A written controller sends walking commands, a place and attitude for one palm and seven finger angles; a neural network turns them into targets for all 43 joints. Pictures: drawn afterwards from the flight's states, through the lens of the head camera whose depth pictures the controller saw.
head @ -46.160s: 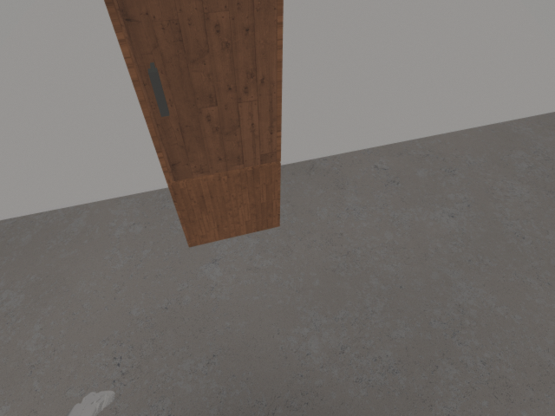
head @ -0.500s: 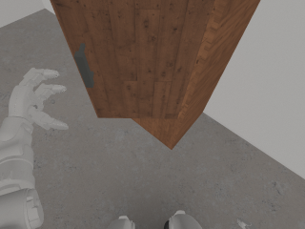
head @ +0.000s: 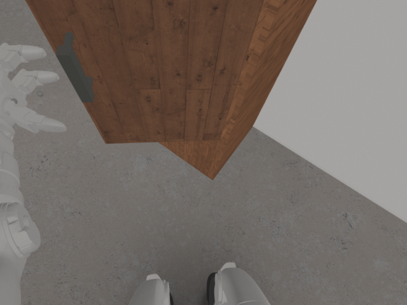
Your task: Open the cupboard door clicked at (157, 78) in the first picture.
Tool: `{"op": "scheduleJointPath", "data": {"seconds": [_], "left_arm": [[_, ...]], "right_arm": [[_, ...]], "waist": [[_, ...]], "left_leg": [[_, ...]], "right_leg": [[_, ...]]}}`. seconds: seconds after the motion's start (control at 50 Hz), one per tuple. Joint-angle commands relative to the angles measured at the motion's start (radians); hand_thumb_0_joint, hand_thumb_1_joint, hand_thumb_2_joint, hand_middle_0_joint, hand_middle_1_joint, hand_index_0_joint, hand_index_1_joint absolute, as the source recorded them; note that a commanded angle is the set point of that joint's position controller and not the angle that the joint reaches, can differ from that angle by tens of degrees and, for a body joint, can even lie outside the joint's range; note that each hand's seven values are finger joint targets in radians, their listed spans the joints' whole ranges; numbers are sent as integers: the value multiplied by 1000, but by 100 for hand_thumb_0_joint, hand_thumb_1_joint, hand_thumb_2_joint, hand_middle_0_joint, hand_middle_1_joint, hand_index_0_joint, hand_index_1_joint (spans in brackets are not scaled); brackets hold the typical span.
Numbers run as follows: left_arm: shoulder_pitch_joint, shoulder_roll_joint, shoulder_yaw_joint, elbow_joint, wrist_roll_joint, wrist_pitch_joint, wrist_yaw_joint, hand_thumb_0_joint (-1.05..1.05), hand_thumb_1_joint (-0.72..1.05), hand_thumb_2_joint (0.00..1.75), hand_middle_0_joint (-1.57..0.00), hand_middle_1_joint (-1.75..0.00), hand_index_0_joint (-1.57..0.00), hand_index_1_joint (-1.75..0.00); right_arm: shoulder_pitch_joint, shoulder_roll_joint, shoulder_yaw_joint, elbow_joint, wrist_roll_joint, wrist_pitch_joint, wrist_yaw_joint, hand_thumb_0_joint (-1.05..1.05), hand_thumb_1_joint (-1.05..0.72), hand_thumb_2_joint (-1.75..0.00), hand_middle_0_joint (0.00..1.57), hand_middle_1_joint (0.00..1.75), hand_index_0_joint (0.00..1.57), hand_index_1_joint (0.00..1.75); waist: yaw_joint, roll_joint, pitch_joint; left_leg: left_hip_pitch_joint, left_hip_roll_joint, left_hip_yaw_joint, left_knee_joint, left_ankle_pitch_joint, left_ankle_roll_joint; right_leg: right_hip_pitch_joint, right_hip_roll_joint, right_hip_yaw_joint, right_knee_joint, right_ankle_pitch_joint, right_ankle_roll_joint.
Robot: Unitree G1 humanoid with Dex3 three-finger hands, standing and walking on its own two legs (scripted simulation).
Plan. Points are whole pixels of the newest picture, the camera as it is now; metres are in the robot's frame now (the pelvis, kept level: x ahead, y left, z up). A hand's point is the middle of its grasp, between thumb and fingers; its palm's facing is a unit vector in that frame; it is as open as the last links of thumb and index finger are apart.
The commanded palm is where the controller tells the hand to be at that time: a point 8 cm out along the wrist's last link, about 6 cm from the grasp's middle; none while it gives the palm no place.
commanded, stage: move the hooked fingers beside the handle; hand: left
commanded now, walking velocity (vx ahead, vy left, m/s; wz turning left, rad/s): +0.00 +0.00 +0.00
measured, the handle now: (78, 69) +0.55 +0.21 +0.07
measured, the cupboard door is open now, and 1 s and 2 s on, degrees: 40 40 40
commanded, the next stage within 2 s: slide the fingers in behind the handle in 1.16 s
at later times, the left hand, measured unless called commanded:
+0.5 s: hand (36, 88) +0.51 +0.28 +0.07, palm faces +0.01 -1.00 +0.00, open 14.0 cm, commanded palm +0.49 +0.31 +0.07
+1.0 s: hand (39, 90) +0.50 +0.27 +0.07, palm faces +0.03 -1.00 -0.02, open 14.0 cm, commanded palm +0.48 +0.31 +0.07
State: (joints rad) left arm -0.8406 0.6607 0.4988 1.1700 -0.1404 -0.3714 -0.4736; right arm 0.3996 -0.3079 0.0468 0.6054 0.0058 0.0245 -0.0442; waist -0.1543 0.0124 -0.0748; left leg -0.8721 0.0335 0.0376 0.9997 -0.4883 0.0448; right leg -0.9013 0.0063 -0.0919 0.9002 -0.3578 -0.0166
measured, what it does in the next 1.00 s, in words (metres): stands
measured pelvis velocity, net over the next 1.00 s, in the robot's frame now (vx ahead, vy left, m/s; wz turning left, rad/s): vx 0.00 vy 0.01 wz -0.01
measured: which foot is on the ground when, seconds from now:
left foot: down 0.00-1.00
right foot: down 0.00-1.00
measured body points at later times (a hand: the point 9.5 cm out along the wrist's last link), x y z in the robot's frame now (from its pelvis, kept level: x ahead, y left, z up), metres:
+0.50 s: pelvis +0.02 +0.02 +0.00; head +0.16 +0.05 +0.42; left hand +0.50 +0.33 +0.07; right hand +0.00 -0.26 -0.10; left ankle -0.01 +0.09 -0.68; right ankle +0.03 -0.12 -0.68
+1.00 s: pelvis +0.00 +0.01 +0.00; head +0.14 +0.04 +0.42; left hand +0.49 +0.32 +0.08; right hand +0.02 -0.25 -0.11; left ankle -0.01 +0.09 -0.68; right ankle +0.03 -0.12 -0.68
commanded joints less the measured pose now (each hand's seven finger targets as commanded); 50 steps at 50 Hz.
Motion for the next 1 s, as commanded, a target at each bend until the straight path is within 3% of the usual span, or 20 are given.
{"op": "scheduleJointPath", "data": {"seconds": [0.0,0.04,0.06,0.1,0.16,0.18,0.28,0.34,0.36,0.4,0.44,0.56,0.64,0.7,0.76,0.78,0.82,0.88,0.94,0.98], "left_arm": [[-421,332,51,-191,-18,-61,13,0,-50,30,-30,-120,-30,-120],[-433,335,44,-179,-7,-56,12,0,-50,30,-30,-120,-30,-120],[-423,349,54,-148,-1,-46,16,0,-50,30,-30,-120,-30,-120],[-438,381,62,-142,16,-38,21,0,-50,30,-30,-120,-30,-120],[-477,361,39,-135,21,-39,22,0,-50,30,-30,-120,-30,-120],[-456,383,64,-129,17,-41,22,0,-50,30,-30,-120,-30,-120],[-379,374,81,-187,1,-53,2,0,-50,30,-30,-120,-30,-120],[-357,322,47,-193,-13,-48,-12,0,-50,30,-30,-120,-30,-120],[-358,325,58,-172,-16,-41,-11,0,-50,30,-30,-120,-30,-120],[-385,346,76,-202,-20,-44,-4,0,-50,30,-30,-120,-30,-120],[-399,363,85,-249,-15,-60,2,0,-50,30,-30,-120,-30,-120],[-396,248,6,-315,-23,-77,19,0,-50,30,-30,-120,-30,-120],[-381,171,-42,-228,-29,-32,29,0,-50,30,-30,-120,-30,-120],[-356,200,-21,-198,-13,-23,52,0,-50,30,-30,-120,-30,-120],[-379,233,7,-276,-1,-64,77,0,-50,30,-30,-120,-30,-120],[-371,251,22,-271,1,-73,84,0,-50,30,-30,-120,-30,-120],[-387,271,40,-252,-7,-90,88,0,-50,30,-30,-120,-30,-120],[-431,310,49,-205,8,-85,80,0,-50,30,-30,-120,-30,-120],[-434,325,32,-182,22,-79,55,0,-50,30,-30,-120,-30,-120],[-468,303,7,-184,19,-77,43,0,-50,30,-30,-120,-30,-120]], "right_arm": [[162,-179,-61,-53,-6,2,-9,0,-90,-90,20,30,20,30],[173,-178,-59,-53,-7,10,-7,0,-90,-90,20,30,20,30],[180,-181,-59,-50,-8,15,-7,0,-90,-90,20,30,20,30],[187,-184,-57,-55,-10,24,-7,0,-90,-90,20,30,20,30],[198,-182,-54,-52,-14,34,-4,0,-90,-90,20,30,20,30],[201,-187,-56,-55,-16,34,-4,0,-90,-90,20,30,20,30],[212,-185,-64,-73,-22,46,7,0,-90,-90,20,30,20,30],[211,-180,-64,-74,-17,58,14,0,-90,-90,20,30,20,30],[210,-183,-67,-70,-17,60,14,0,-90,-90,20,30,20,30],[208,-187,-70,-71,-17,63,12,0,-90,-90,20,30,20,30],[209,-185,-73,-70,-19,63,12,0,-90,-90,20,30,20,30],[200,-171,-75,-51,-21,70,22,0,-90,-90,20,30,20,30],[193,-169,-74,-43,-16,73,21,0,-90,-90,20,30,20,30],[187,-169,-71,-57,-16,76,21,0,-90,-90,20,30,20,30],[181,-164,-73,-69,-22,73,25,0,-90,-90,20,30,20,30],[179,-165,-72,-72,-22,71,25,0,-90,-90,20,30,20,30],[173,-168,-71,-74,-22,64,21,0,-90,-90,20,30,20,30],[163,-171,-62,-68,-18,58,13,0,-90,-90,20,30,20,30],[158,-172,-54,-70,-14,54,7,0,-90,-90,20,30,20,30],[166,-174,-53,-61,-14,53,4,0,-90,-90,20,30,20,30]], "waist": [[-2,140,-483],[-3,171,-503],[-11,134,-477],[-10,144,-468],[-32,172,-478],[-23,141,-480],[5,203,-568],[-4,191,-534],[-11,150,-501],[-13,147,-498],[-1,214,-539],[-6,277,-541],[-26,208,-456],[-13,162,-428],[6,215,-500],[9,187,-506],[-3,132,-481],[-14,117,-450],[-10,186,-457],[-26,166,-458]], "left_leg": [[239,-4,-82,-115,440,-20],[260,-3,-82,-111,474,-23],[243,0,-84,-108,464,-20],[220,-2,-85,-109,455,-18],[267,6,-93,-97,507,-25],[243,5,-92,-95,491,-23],[325,13,-95,-90,636,-35],[346,20,-100,-91,676,-38],[318,20,-100,-92,634,-33],[305,15,-98,-99,593,-29],[369,19,-106,-93,670,-45],[521,38,-146,-90,822,-86],[464,36,-145,-103,764,-78],[391,25,-133,-111,683,-69],[439,24,-133,-101,731,-79],[413,21,-128,-97,707,-76],[348,15,-120,-96,638,-60],[264,6,-103,-102,501,-39],[269,2,-100,-104,469,-39],[278,4,-107,-101,451,-36]], "right_leg": [[280,31,74,-59,282,-3],[274,34,73,-55,301,-6],[265,35,69,-57,295,-4],[270,35,71,-57,292,-4],[222,39,63,-53,301,-4],[241,40,64,-52,300,-3],[261,42,59,-41,371,-7],[232,50,50,-47,373,-6],[226,51,48,-52,352,-4],[237,50,51,-56,339,-3],[216,51,47,-46,348,-9],[121,56,21,-54,308,-11],[104,53,13,-63,287,-6],[138,49,18,-60,277,-6],[151,49,24,-46,299,-11],[172,49,29,-43,302,-11],[214,50,35,-42,315,-13],[242,45,49,-45,287,-8],[226,42,54,-45,259,-12],[203,43,52,-50,241,-9]]}}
